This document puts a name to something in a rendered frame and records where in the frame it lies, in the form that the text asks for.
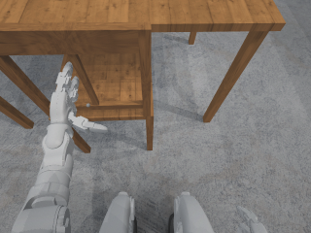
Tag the robot left thigh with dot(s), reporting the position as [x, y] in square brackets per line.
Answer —
[119, 214]

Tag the robot thigh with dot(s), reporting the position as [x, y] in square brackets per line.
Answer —
[119, 214]
[188, 211]

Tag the right robot hand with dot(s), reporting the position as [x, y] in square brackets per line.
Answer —
[251, 219]

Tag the left robot hand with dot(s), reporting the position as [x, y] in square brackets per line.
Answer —
[63, 102]

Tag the left robot upper arm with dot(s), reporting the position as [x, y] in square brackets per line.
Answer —
[49, 219]

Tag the chair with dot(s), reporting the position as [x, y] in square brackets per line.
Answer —
[112, 60]

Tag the table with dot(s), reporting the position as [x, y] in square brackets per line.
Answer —
[257, 17]

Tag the left robot forearm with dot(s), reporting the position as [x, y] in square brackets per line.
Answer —
[52, 185]

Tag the robot right thigh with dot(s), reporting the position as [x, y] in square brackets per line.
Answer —
[188, 211]

